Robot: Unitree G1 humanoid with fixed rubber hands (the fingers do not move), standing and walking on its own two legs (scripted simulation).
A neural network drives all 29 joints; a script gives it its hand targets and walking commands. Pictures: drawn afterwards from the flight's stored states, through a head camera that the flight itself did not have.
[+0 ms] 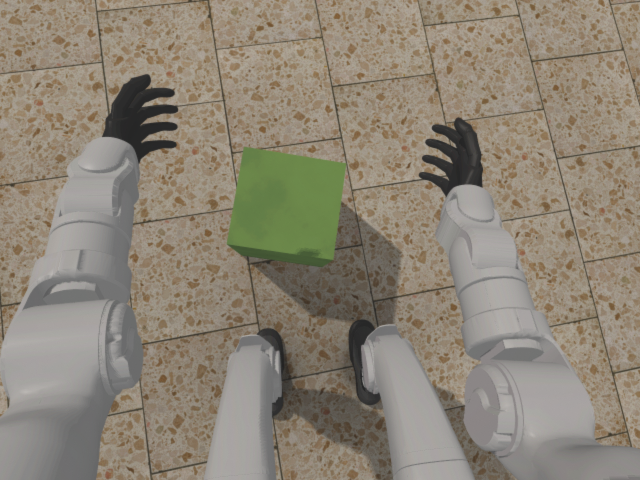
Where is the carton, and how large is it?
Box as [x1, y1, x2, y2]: [227, 147, 345, 266]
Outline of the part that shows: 244,147 227,244 240,254 248,256 322,266 332,260 345,163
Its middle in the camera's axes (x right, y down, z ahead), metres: -0.07 -0.05 +0.90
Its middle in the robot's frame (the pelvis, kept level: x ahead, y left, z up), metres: +0.49 +0.03 -0.53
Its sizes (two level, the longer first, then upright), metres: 0.210 0.200 0.250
